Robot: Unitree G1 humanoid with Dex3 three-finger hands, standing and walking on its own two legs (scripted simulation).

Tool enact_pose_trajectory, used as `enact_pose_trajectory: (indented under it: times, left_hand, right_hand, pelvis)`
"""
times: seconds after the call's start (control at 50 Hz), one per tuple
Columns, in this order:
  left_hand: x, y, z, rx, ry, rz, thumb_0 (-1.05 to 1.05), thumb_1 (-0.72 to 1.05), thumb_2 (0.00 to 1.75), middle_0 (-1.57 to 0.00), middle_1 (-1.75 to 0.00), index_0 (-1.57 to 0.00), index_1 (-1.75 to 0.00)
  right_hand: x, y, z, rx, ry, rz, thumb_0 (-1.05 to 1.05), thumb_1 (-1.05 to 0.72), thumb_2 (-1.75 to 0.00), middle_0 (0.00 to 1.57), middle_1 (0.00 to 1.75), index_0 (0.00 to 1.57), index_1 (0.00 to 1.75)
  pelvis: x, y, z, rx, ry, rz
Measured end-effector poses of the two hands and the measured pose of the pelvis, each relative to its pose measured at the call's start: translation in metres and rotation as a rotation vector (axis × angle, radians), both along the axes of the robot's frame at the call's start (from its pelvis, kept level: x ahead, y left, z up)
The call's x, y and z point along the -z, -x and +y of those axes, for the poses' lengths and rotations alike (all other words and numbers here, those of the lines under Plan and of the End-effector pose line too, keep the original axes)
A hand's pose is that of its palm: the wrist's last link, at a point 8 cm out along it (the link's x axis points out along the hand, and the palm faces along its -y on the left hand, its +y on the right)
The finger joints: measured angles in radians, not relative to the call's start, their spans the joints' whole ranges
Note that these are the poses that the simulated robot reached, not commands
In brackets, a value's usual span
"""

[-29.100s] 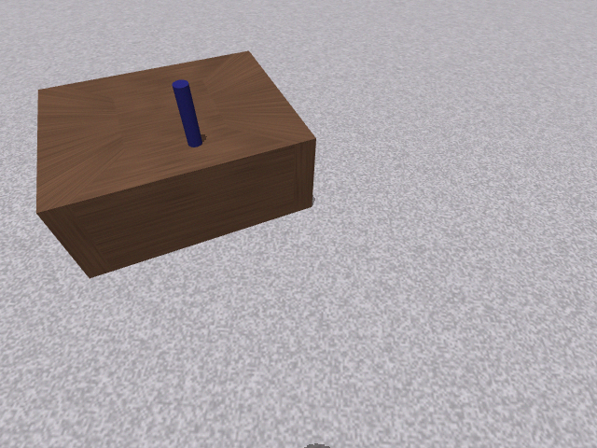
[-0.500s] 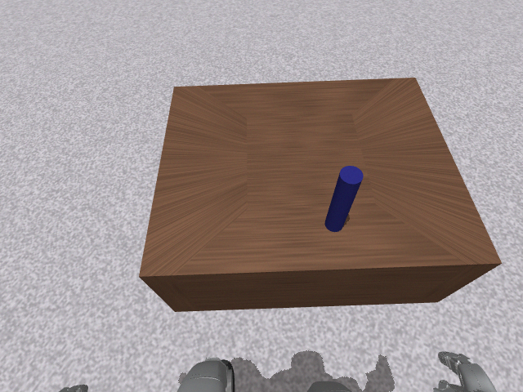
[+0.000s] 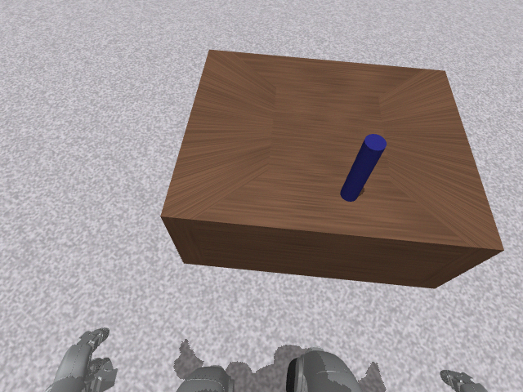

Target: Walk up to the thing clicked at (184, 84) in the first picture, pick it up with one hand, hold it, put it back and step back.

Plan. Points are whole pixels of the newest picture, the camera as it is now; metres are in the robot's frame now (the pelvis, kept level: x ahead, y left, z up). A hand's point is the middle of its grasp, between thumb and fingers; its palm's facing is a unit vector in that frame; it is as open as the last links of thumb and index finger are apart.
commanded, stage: step back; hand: right
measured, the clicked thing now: (360, 171) +0.64 -0.27 -0.24
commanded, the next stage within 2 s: none
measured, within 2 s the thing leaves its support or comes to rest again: neither
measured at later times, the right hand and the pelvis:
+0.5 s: hand out of the picture -0.04 -0.25 -0.14, palm faces +0.08 +0.94 -0.34, open 7.4 cm; pelvis -0.15 +0.02 +0.00, yaw -8 degrees
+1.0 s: hand out of the picture -0.22 -0.22 -0.12, palm faces +0.01 +0.90 -0.43, open 7.4 cm; pelvis -0.28 +0.05 +0.02, yaw -4 degrees
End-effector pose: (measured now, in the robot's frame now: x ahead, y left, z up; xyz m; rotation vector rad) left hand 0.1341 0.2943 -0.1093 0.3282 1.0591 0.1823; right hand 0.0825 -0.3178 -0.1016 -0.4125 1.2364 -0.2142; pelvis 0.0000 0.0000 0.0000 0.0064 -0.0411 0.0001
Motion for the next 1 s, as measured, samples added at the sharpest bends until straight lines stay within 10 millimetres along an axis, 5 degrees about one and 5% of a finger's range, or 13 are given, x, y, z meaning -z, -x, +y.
enact_pose_trajectory:
  times: [0.24, 0.38, 0.56, 0.62, 0.72, 0.84, 1.0]
  left_hand:
    - [-0.012, 0.1, 0.05, -0.038, -0.032, 0.108, 0.0, 0.9, 0.9, -0.2, -0.3, -0.2, -0.3]
    - [-0.008, 0.168, 0.052, 0.013, -0.073, 0.234, 0.0, 0.9, 0.9, -0.2, -0.3, -0.2, -0.3]
    - [-0.028, 0.235, 0.028, 0.033, -0.094, 0.22, 0.0, 0.9, 0.9, -0.21, -0.3, -0.2, -0.3]
    - [-0.039, 0.241, 0.027, 0.032, -0.106, 0.207, 0.0, 0.9, 0.9, -0.21, -0.3, -0.2, -0.3]
    - [-0.042, 0.221, 0.03, 0.061, -0.11, 0.09, 0.0, 0.9, 0.9, -0.21, -0.3, -0.2, -0.3]
    - [-0.022, 0.209, 0.043, 0.068, -0.061, -0.057, 0.0, 0.9, 0.9, -0.21, -0.3, -0.2, -0.3]
    - [-0.012, 0.259, 0.049, 0.049, 0.015, 0.011, 0.0, 0.9, 0.9, -0.2, -0.3, -0.2, -0.3]
  right_hand:
    - [-0.04, 0.042, 0.032, -0.001, 0.012, -0.109, 0.0, -0.9, -0.9, 0.21, 0.3, 0.2, 0.3]
    - [-0.022, 0.076, 0.035, 0.026, -0.032, -0.176, 0.0, -0.9, -0.9, 0.21, 0.3, 0.2, 0.3]
    - [0.007, 0.171, 0.022, 0.129, -0.103, -0.096, 0.0, -0.91, -0.9, 0.21, 0.3, 0.2, 0.3]
    - [0.002, 0.205, 0.019, 0.156, -0.102, -0.063, 0.0, -0.91, -0.9, 0.21, 0.3, 0.2, 0.3]
    - [0.005, 0.26, 0.016, 0.153, -0.05, 0.027, 0.0, -0.91, -0.9, 0.21, 0.3, 0.2, 0.3]
    - [0.006, 0.295, 0.034, 0.097, 0.005, 0.079, 0.01, -0.91, -0.9, 0.2, 0.3, 0.2, 0.3]
    - [-0.027, 0.312, 0.058, 0.071, 0.013, -0.017, 0.01, -0.9, -0.9, 0.21, 0.3, 0.2, 0.3]
  pelvis:
    - [-0.022, 0.061, 0.025, 0.058, 0.042, 0.03]
    - [-0.012, 0.108, 0.026, 0.122, 0.019, 0.017]
    - [-0.013, 0.163, 0.015, 0.158, -0.02, -0.004]
    - [-0.021, 0.175, 0.016, 0.149, -0.044, 0.012]
    - [-0.018, 0.2, 0.023, 0.101, -0.02, 0.037]
    - [-0.002, 0.239, 0.041, 0.032, -0.002, 0.019]
    - [-0.018, 0.279, 0.053, 0.063, 0.037, 0.022]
